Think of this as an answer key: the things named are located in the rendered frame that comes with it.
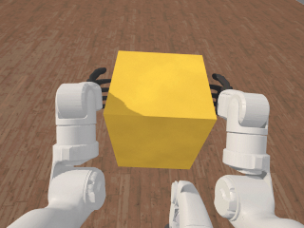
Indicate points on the right robot hand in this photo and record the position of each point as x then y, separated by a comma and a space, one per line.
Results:
218, 88

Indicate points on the left robot forearm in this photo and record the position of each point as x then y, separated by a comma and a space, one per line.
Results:
76, 107

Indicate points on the right robot forearm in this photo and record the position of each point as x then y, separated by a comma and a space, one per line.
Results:
247, 116

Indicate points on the robot right shin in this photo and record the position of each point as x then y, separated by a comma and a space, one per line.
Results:
174, 216

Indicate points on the left robot hand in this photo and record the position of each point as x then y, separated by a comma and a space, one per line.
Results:
94, 75

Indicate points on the right robot upper arm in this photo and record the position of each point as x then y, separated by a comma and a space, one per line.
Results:
248, 202

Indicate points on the left robot upper arm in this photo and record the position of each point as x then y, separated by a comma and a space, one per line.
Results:
74, 193

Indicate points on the carton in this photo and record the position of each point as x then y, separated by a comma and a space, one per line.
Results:
159, 109

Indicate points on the robot right thigh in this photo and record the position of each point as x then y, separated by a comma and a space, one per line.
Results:
192, 211

